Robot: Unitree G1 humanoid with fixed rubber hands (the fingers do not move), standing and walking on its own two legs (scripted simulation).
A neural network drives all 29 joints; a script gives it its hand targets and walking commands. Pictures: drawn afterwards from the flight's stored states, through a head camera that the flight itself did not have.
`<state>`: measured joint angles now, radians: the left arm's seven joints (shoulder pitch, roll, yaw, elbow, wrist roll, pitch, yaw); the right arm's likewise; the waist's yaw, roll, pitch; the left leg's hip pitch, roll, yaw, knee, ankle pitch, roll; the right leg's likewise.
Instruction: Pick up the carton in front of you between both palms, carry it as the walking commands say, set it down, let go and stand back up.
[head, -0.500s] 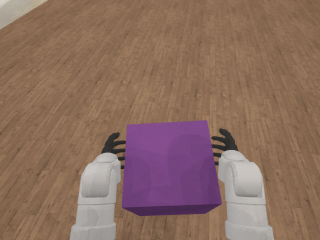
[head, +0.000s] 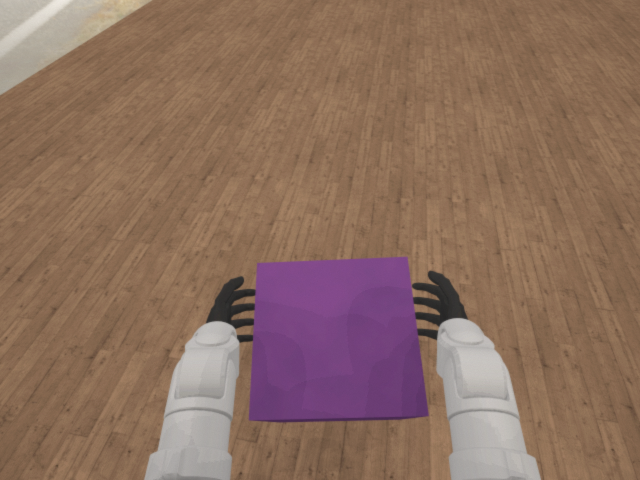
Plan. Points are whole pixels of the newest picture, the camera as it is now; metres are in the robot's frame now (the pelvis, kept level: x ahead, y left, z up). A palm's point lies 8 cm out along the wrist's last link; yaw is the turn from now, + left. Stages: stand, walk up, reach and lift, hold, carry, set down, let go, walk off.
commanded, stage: carry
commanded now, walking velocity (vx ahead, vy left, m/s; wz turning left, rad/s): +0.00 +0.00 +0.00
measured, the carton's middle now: (336, 349) +0.33 +0.00 -0.09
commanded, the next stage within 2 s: none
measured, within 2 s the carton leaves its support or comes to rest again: neither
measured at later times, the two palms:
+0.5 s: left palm (211, 387) +0.21 +0.15 +0.04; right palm (472, 383) +0.22 -0.15 +0.05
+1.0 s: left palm (215, 408) +0.19 +0.14 +0.04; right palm (486, 403) +0.20 -0.16 +0.05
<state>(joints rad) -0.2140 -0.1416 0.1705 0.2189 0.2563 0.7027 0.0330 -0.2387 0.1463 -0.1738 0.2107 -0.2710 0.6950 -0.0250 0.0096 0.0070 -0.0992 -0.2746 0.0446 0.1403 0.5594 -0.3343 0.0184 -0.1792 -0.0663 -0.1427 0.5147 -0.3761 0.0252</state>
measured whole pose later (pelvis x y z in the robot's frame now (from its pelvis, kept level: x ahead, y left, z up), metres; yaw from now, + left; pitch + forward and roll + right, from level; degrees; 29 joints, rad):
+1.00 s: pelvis -0.10 -0.01 +0.00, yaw +1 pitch +1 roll +0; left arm -0.23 -0.15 0.18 0.21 0.25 0.75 0.04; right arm -0.26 0.15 -0.19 0.20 -0.27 0.73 -0.03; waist 0.00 0.00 -0.08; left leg -0.37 0.06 0.12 0.50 -0.15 0.01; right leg -0.31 -0.05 -0.16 0.54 -0.25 -0.02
